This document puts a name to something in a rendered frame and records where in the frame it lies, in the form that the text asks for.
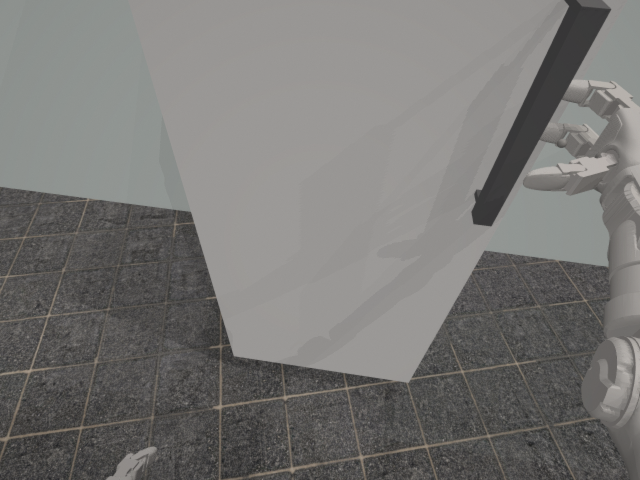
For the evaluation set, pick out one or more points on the right robot upper arm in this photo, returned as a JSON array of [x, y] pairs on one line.
[[611, 392]]

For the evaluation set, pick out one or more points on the right robot forearm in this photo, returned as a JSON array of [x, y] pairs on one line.
[[621, 204]]

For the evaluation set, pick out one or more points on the robot left hand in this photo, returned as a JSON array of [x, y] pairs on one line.
[[132, 466]]

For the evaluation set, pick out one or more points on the fridge door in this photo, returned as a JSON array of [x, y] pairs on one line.
[[330, 151]]

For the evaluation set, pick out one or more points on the handle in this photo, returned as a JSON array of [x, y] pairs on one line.
[[577, 32]]

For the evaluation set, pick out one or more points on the robot right hand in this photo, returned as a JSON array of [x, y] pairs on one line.
[[619, 141]]

